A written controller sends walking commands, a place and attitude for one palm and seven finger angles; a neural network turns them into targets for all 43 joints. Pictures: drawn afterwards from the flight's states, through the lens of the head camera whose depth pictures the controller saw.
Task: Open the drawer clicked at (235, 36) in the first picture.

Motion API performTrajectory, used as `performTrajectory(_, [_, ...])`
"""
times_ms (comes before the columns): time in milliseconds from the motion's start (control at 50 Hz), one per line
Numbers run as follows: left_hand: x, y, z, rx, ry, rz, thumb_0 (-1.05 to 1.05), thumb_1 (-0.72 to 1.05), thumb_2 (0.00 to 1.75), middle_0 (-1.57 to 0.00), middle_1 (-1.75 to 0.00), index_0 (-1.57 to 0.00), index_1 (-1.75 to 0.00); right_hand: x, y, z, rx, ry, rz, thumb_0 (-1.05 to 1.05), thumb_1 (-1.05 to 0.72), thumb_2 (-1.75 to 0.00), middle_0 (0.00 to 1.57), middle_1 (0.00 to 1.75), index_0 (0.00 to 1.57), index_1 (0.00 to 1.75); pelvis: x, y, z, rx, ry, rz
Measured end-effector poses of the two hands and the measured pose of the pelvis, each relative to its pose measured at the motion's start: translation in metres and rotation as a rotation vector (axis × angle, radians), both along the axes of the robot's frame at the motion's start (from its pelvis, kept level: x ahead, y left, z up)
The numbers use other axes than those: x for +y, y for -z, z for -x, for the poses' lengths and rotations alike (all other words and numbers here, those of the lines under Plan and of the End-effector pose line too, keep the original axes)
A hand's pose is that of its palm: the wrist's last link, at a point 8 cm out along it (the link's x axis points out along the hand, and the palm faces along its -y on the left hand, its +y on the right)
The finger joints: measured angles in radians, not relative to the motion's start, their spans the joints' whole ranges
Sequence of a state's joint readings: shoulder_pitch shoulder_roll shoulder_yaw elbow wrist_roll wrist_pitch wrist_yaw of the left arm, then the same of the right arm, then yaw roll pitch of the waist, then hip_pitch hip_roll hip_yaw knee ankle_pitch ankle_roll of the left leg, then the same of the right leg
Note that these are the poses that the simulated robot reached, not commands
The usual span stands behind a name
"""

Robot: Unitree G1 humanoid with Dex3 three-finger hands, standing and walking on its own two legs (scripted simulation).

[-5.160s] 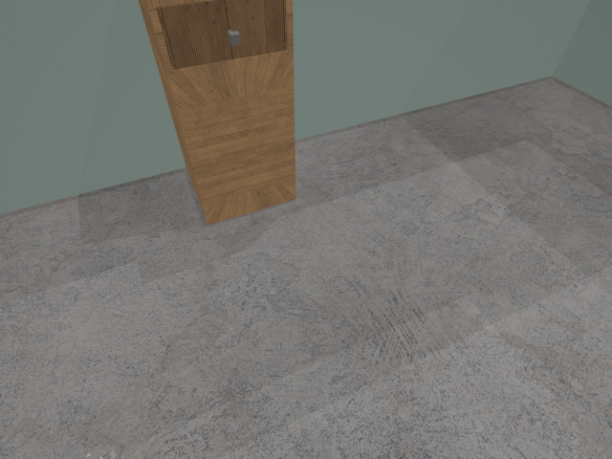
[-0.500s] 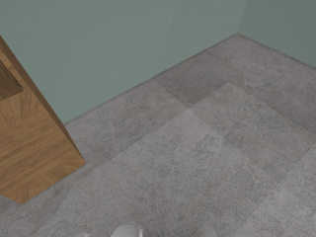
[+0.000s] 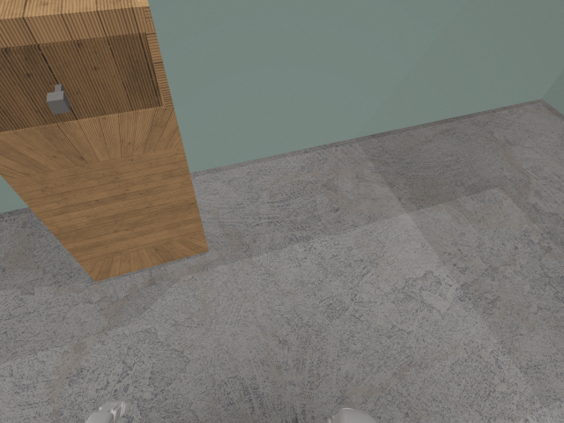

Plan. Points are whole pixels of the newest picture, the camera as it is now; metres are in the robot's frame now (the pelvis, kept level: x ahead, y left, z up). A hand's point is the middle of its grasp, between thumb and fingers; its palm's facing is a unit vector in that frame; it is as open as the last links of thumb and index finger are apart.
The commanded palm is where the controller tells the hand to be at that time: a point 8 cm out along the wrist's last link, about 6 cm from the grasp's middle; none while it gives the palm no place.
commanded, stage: turn to face it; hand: left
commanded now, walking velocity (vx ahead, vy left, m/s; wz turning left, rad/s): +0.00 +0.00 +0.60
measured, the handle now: (59, 97) +0.68 +0.50 +0.03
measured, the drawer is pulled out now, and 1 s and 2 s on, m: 0.00 0.00 0.00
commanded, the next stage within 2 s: take the last steps up to it in 0.48 s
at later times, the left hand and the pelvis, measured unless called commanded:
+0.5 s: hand out of the picture -0.02 +0.19 -0.17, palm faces +0.31 -0.92 -0.25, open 7.4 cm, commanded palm none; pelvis -0.01 -0.02 -0.01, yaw +17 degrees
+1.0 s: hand out of the picture +0.00 +0.19 -0.17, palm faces +0.38 -0.90 -0.21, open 7.4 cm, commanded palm none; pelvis +0.01 +0.00 -0.01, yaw +22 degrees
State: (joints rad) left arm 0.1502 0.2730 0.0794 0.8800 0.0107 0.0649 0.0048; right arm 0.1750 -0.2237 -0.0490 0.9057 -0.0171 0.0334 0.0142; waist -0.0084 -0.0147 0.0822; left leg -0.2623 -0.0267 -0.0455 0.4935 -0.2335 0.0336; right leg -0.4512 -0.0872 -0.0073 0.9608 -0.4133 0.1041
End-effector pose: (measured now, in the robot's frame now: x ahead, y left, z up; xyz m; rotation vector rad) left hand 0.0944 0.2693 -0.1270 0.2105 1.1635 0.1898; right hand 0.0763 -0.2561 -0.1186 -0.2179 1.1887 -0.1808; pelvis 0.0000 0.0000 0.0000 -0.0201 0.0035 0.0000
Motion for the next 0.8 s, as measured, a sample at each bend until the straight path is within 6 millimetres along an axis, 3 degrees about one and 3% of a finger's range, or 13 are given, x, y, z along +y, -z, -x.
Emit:
performTrajectory(100, [-0.022, -0.010, -0.010, -0.075, -0.018, -0.012, 0.01, 0.91, 0.89, -0.19, -0.30, -0.20, -0.30, -0.015, 0.016, 0.003, 0.026, -0.020, -0.030, 0.00, -0.90, -0.90, 0.20, 0.30, 0.21, 0.30, -0.017, 0.005, 0.002, 0.003, -0.063, -0.015])
performTrajectory(160, [-0.036, -0.012, -0.006, -0.121, -0.032, -0.035, 0.01, 0.91, 0.89, -0.20, -0.30, -0.20, -0.30, -0.028, 0.031, 0.000, 0.034, -0.035, -0.048, 0.00, -0.90, -0.90, 0.20, 0.30, 0.21, 0.30, -0.030, 0.013, 0.003, 0.002, -0.099, -0.028])
performTrajectory(340, [-0.055, -0.018, 0.057, -0.054, -0.163, -0.022, 0.01, 0.91, 0.89, -0.20, -0.30, -0.20, -0.30, -0.033, 0.026, -0.021, 0.072, -0.146, -0.058, 0.00, -0.91, -0.90, 0.20, 0.30, 0.20, 0.30, -0.039, 0.002, 0.006, -0.023, -0.227, -0.051])
performTrajectory(440, [-0.050, -0.005, 0.104, 0.017, -0.251, 0.007, 0.01, 0.91, 0.89, -0.20, -0.30, -0.21, -0.30, -0.014, 0.021, -0.041, 0.081, -0.231, -0.038, 0.00, -0.91, -0.90, 0.20, 0.30, 0.20, 0.30, -0.031, 0.002, 0.009, -0.017, -0.276, -0.052])
performTrajectory(560, [-0.027, 0.027, 0.173, 0.134, -0.373, 0.051, 0.01, 0.91, 0.89, -0.20, -0.30, -0.21, -0.30, 0.032, 0.015, -0.075, -0.007, -0.346, 0.000, 0.00, -0.91, -0.90, 0.20, 0.30, 0.20, 0.30, -0.006, 0.015, 0.018, -0.015, -0.322, -0.029])
performTrajectory(620, [-0.018, 0.030, 0.197, 0.202, -0.408, 0.058, 0.01, 0.91, 0.89, -0.20, -0.30, -0.20, -0.30, 0.052, 0.006, -0.081, -0.050, -0.377, 0.002, 0.00, -0.91, -0.90, 0.20, 0.30, 0.20, 0.30, 0.001, 0.012, 0.022, -0.024, -0.320, -0.026])
performTrajectory(700, [-0.013, 0.021, 0.206, 0.208, -0.424, 0.073, 0.01, 0.91, 0.89, -0.19, -0.30, -0.20, -0.30, 0.070, -0.002, -0.076, -0.061, -0.399, -0.008, 0.00, -0.91, -0.90, 0.20, 0.30, 0.20, 0.30, 0.008, 0.003, 0.024, -0.028, -0.335, -0.009])
performTrajectory(800, [-0.014, 0.011, 0.194, 0.162, -0.412, 0.082, 0.01, 0.91, 0.89, -0.19, -0.30, -0.20, -0.30, 0.077, 0.002, -0.057, -0.029, -0.389, -0.046, 0.00, -0.91, -0.90, 0.20, 0.30, 0.21, 0.30, 0.012, -0.004, 0.019, -0.027, -0.355, -0.007])
